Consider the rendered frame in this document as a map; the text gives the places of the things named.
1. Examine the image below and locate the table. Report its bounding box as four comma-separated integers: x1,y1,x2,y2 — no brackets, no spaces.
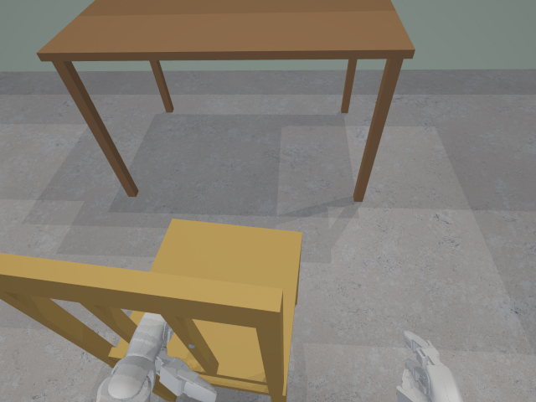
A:
36,0,415,202

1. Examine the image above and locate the robot right hand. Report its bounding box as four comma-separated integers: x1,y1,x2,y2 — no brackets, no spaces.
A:
396,330,463,402

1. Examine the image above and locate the robot left hand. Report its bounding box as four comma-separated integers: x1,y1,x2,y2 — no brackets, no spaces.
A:
126,312,217,402

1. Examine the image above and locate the robot left forearm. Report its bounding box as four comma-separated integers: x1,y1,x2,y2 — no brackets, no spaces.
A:
96,356,156,402

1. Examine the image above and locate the chair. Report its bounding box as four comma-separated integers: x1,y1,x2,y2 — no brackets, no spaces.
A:
0,219,302,402

